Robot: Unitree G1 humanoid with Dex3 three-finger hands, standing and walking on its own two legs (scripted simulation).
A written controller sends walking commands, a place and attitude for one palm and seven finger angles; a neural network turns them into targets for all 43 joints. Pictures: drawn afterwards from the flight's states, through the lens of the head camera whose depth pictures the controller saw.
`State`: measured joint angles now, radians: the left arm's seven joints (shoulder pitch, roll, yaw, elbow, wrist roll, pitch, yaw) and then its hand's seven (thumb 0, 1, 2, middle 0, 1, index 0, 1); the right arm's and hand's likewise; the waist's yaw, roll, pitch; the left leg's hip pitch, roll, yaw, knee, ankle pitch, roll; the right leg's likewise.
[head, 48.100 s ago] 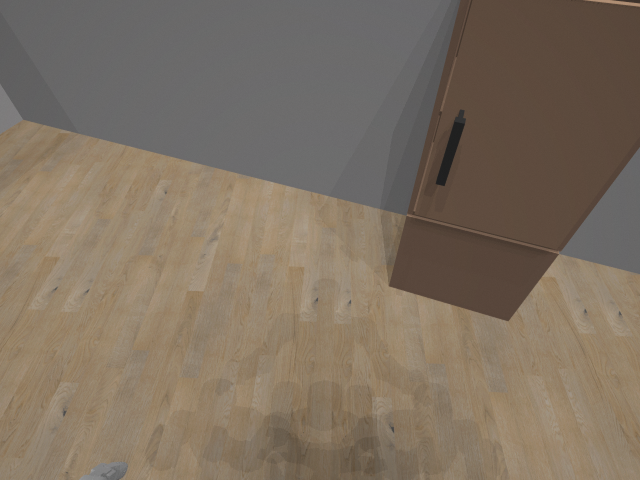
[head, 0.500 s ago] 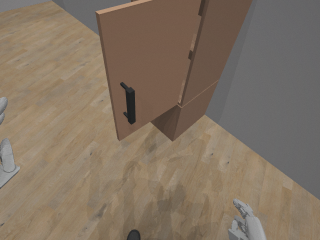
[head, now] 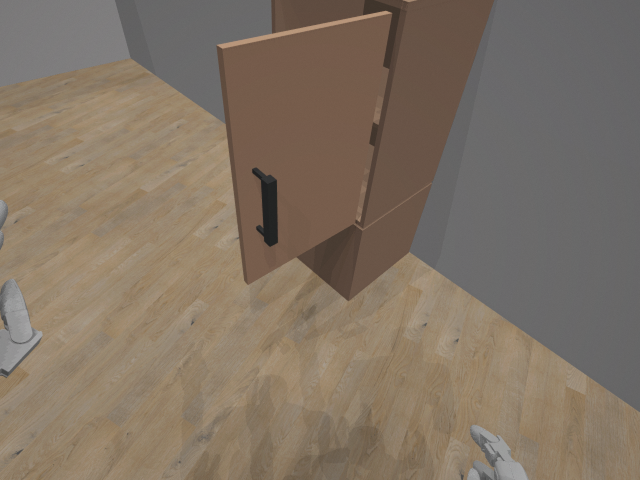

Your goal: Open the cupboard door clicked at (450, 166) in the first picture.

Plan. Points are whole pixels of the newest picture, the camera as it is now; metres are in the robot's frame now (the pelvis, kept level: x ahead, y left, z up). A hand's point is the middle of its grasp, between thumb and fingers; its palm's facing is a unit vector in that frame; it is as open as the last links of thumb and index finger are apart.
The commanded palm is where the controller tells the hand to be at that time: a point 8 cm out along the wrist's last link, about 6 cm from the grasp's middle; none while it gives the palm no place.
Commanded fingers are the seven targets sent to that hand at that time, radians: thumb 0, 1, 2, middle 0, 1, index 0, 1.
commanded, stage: stop stepping back and stand still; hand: left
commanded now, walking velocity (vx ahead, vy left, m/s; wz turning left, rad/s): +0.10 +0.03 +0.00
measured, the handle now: (264, 207) +0.66 +0.15 -0.08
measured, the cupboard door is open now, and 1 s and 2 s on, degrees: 87 87 87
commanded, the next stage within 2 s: let the arm hang, fingers relaxed in 0.18 s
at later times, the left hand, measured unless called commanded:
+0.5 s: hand out of the picture +0.14 +0.21 -0.12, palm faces +0.01 -0.97 -0.26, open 7.4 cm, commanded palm none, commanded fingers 0.00 0.90 0.90 -0.20 -0.30 -0.20 -0.30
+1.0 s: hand out of the picture -0.04 +0.21 -0.16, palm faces +0.02 -0.96 -0.27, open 7.3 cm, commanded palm none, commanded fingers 0.00 0.90 0.90 -0.20 -0.30 -0.20 -0.30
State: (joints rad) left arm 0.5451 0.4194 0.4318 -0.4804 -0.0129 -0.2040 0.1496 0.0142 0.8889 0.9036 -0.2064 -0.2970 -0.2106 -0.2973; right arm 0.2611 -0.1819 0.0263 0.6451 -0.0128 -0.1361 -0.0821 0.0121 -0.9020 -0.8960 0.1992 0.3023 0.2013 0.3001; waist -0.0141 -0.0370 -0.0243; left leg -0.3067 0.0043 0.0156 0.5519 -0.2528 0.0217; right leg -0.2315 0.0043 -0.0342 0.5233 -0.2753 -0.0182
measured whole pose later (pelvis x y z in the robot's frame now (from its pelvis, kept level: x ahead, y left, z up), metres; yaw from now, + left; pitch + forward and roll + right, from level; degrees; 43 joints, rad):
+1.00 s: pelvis -0.02 +0.00 +0.01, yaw +1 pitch -2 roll +0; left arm 0.28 0.22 0.02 1.15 0.01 0.01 0.02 0.00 0.91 0.90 -0.20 -0.29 -0.20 -0.29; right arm 0.26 -0.18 -0.01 1.14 -0.02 0.02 -0.02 0.01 -0.91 -0.90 0.20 0.30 0.20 0.30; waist 0.00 0.03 0.07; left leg -0.23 -0.01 0.03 0.40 -0.14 0.02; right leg -0.18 0.00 -0.06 0.41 -0.20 -0.02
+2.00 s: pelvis +0.01 -0.01 +0.02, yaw +0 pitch -2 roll +0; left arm 0.11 0.30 0.01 1.14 0.01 -0.02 0.01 0.00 0.91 0.90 -0.20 -0.29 -0.20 -0.30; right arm 0.10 -0.31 -0.01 1.14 -0.02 0.00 -0.01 0.00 -0.91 -0.90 0.20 0.30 0.20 0.30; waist -0.01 0.02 0.07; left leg -0.14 0.01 0.03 0.30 -0.14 0.00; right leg -0.09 0.02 -0.05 0.30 -0.19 -0.04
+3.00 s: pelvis +0.04 -0.01 +0.02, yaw +0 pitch -1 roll +0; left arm 0.10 0.31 0.01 1.13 0.01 -0.02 0.01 0.00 0.90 0.90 -0.20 -0.30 -0.20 -0.30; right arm 0.10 -0.32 0.00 1.14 -0.02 0.00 -0.01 0.00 -0.91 -0.90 0.20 0.30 0.20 0.30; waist -0.01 0.01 0.06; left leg -0.09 0.01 0.05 0.28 -0.17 0.00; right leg -0.05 0.02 -0.04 0.27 -0.21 -0.03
